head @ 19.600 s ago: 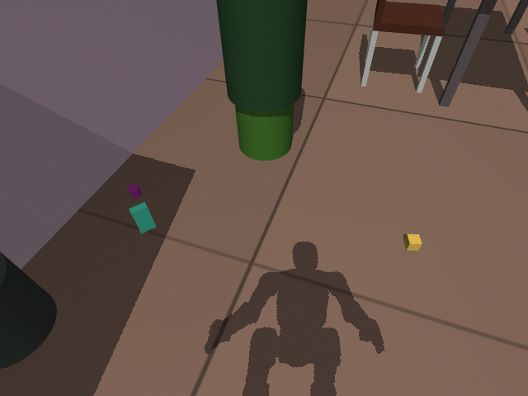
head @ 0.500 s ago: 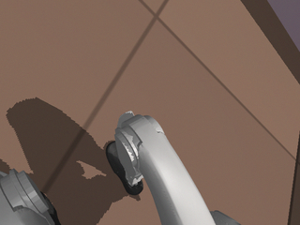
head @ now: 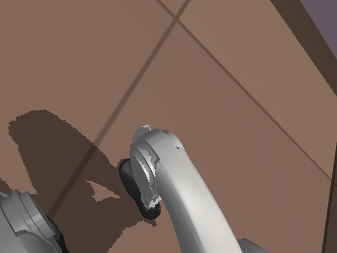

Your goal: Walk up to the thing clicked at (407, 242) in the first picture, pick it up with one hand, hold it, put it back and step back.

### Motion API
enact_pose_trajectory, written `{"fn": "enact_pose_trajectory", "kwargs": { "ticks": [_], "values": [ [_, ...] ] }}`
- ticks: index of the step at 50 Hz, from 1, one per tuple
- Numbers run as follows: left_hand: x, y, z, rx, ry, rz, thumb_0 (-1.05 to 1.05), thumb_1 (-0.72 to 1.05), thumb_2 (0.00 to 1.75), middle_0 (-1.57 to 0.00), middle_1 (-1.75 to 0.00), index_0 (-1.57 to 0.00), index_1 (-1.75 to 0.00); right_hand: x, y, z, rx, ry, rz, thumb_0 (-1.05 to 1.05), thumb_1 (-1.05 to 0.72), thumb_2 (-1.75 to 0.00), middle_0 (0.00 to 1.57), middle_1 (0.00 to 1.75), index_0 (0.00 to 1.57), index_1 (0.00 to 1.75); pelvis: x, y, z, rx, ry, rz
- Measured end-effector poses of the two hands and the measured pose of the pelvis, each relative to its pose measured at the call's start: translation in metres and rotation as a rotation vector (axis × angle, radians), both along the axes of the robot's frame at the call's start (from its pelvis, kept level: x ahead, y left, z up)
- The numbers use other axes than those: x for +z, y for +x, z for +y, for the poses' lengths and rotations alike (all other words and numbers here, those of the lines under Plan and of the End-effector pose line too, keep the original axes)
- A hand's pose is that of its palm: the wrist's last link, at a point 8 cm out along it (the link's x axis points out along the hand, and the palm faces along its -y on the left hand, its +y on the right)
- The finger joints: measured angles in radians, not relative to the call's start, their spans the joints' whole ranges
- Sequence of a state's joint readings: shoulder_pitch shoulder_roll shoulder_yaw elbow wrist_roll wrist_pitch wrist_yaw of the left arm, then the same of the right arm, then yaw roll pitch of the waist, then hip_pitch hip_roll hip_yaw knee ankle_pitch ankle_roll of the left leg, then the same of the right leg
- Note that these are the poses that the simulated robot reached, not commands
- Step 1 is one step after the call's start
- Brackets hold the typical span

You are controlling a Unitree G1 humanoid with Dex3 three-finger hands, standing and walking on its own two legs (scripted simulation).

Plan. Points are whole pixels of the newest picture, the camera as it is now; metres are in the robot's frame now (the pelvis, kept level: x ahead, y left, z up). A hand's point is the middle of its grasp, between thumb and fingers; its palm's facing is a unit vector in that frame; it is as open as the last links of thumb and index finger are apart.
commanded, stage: settle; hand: left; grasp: from above
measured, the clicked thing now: out of the picture +0.43 +0.36 -0.30
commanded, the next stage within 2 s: lift in 0.92 s
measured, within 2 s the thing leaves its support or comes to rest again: leaves its support in 0.40 s
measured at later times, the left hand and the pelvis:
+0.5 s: hand out of the picture +0.43 +0.36 -0.24, palm faces -0.09 -0.42 -0.90, open 7.9 cm; pelvis +0.00 +0.00 +0.01, yaw +1 degrees
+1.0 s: hand out of the picture +0.42 +0.35 -0.17, palm faces -0.17 -0.40 -0.90, open 7.8 cm; pelvis +0.01 -0.01 +0.01, yaw +5 degrees
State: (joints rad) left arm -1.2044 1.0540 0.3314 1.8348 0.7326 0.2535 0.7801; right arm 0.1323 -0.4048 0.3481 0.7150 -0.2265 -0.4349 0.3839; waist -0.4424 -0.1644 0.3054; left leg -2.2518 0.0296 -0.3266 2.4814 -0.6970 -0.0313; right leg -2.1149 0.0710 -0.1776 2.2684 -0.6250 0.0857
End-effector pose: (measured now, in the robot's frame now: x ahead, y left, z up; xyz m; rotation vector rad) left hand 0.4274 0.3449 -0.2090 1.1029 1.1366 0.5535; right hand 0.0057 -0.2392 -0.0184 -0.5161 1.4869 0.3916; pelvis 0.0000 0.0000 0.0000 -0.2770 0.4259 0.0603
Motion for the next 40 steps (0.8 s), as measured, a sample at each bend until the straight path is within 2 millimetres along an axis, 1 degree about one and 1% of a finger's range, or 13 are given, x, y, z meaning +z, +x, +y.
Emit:
{"fn": "enact_pose_trajectory", "kwargs": {
  "ticks": [8,15,20,24,30,35,40],
  "values": [
    [0.000,0.000,0.000,0.009,0.002,-0.005,0.01,0.29,0.18,-0.90,-0.26,-0.96,-0.27,0.001,0.001,0.000,0.006,0.003,0.002,0.00,-0.91,-0.90,0.19,0.30,0.19,0.30,0.000,0.000,0.000,0.002,0.000,0.004],
    [0.001,0.000,0.004,0.053,-0.012,-0.018,0.01,0.28,0.19,-0.92,-0.25,-0.97,-0.26,0.002,0.001,0.000,-0.003,0.005,0.012,0.00,-0.91,-0.90,0.19,0.30,0.19,0.30,0.001,0.001,0.000,0.001,0.002,0.012],
    [0.006,-0.002,0.008,0.086,-0.018,-0.025,0.01,0.27,0.19,-0.92,-0.25,-0.97,-0.26,0.004,0.001,-0.001,-0.016,0.003,0.020,0.00,-0.91,-0.90,0.19,0.30,0.19,0.30,0.004,0.001,0.000,0.004,0.004,0.024],
    [0.018,0.001,0.015,0.088,-0.014,-0.043,0.01,0.27,0.19,-0.93,-0.24,-0.98,-0.25,0.004,0.002,-0.005,-0.032,-0.003,0.023,0.00,-0.91,-0.90,0.19,0.30,0.19,0.30,0.006,0.003,-0.001,0.007,0.009,0.043],
    [0.047,0.005,0.024,0.058,-0.009,-0.062,0.01,0.28,0.19,-0.93,-0.24,-0.98,-0.25,0.000,0.011,-0.013,-0.068,-0.013,-0.004,0.00,-0.91,-0.90,0.19,0.30,0.19,0.30,0.009,0.006,-0.002,0.010,0.018,0.082],
    [0.068,-0.001,0.025,0.014,-0.012,-0.029,0.01,0.27,0.19,-0.93,-0.24,-0.98,-0.24,-0.009,0.022,-0.021,-0.093,-0.017,-0.054,0.00,-0.91,-0.89,0.19,0.30,0.19,0.30,0.011,0.008,-0.003,0.016,0.034,0.104],
    [0.082,-0.008,0.022,-0.034,-0.002,0.005,0.01,0.26,0.20,-0.94,-0.23,-0.99,-0.23,-0.021,0.032,-0.027,-0.100,-0.011,-0.103,0.00,-0.91,-0.89,0.19,0.30,0.19,0.30,0.009,0.007,-0.004,0.024,0.056,0.109]
  ]
}}
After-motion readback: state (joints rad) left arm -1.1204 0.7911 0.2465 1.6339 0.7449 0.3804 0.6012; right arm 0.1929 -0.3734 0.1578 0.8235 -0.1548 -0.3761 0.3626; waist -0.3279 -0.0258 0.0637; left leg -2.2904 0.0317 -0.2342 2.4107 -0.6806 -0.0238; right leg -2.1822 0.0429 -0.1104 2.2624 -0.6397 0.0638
